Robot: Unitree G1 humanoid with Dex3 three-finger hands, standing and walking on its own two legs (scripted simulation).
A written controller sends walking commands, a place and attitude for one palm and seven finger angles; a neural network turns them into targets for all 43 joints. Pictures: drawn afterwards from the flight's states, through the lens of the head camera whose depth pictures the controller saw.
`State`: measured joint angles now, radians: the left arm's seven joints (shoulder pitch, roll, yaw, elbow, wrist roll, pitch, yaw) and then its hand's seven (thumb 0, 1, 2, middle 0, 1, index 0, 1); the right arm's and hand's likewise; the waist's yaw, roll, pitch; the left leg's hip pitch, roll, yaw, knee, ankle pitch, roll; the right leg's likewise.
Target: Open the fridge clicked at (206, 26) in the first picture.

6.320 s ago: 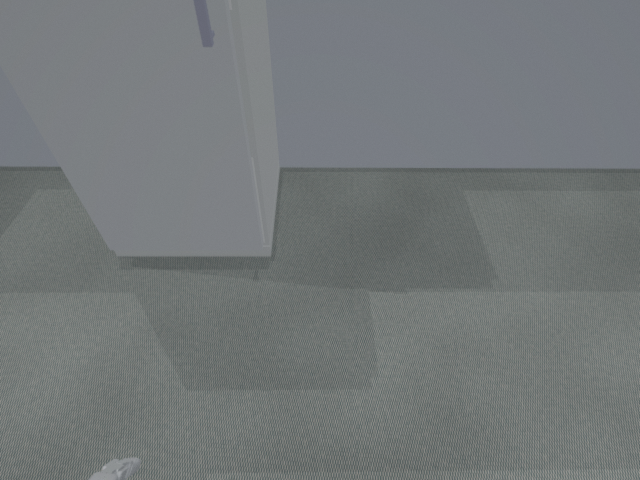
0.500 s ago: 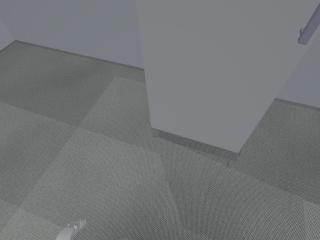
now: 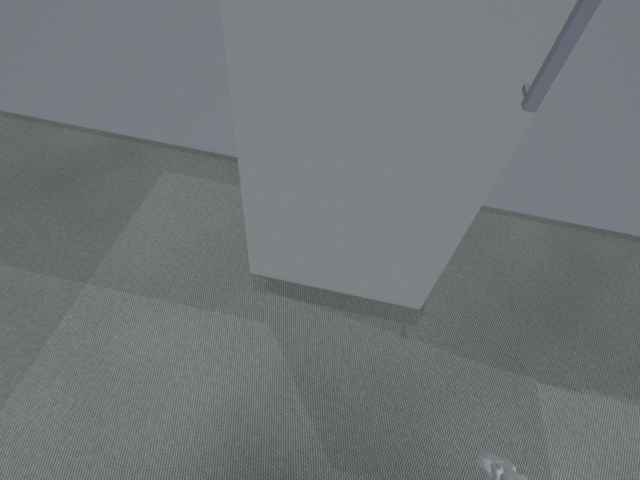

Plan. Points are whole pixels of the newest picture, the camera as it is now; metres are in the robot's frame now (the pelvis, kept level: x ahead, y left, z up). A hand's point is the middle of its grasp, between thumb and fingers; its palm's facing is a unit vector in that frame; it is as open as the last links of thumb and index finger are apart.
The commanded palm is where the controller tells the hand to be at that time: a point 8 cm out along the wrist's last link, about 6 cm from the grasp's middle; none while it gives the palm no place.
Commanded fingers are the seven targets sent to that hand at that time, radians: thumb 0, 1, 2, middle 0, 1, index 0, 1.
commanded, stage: turn to face it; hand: right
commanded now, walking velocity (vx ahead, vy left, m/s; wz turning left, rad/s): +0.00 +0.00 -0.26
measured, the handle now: (567, 27) +0.71 -0.28 +0.25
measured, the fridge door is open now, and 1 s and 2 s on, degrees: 0 0 0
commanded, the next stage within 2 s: take the last steps up to it in 0.06 s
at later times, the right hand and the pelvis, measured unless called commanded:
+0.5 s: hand out of the picture -0.10 -0.18 -0.16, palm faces +0.28 +0.94 -0.22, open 7.4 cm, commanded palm none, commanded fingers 0.00 -0.90 -0.90 0.20 0.30 0.20 0.30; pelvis +0.01 -0.02 +0.01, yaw -9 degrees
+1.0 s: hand (499, 446) +0.22 -0.26 -0.16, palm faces +0.10 +0.98 -0.19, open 7.4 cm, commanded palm none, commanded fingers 0.00 -0.90 -0.90 0.20 0.30 0.20 0.30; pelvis +0.15 -0.07 +0.00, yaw -7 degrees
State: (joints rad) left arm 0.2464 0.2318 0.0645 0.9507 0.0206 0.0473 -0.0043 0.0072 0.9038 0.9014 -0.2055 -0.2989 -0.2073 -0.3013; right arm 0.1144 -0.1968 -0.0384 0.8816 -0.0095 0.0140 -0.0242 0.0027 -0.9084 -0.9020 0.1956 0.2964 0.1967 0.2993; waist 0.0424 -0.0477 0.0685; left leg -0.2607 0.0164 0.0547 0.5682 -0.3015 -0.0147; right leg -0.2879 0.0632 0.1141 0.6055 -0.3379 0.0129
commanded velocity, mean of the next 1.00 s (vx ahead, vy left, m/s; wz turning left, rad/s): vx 0.24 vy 0.00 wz -0.04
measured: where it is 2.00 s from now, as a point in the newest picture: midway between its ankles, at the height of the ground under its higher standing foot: outside the picture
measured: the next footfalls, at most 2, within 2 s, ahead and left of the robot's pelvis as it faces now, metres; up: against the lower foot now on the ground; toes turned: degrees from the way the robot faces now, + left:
right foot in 0.56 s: +0.04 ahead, -0.15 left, +0.00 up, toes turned -16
left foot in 1.08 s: +0.33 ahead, +0.02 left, +0.00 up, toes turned +1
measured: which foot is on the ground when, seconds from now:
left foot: down 0.00-0.56, up 0.58-1.00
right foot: up 0.00-0.54, down 0.56-1.00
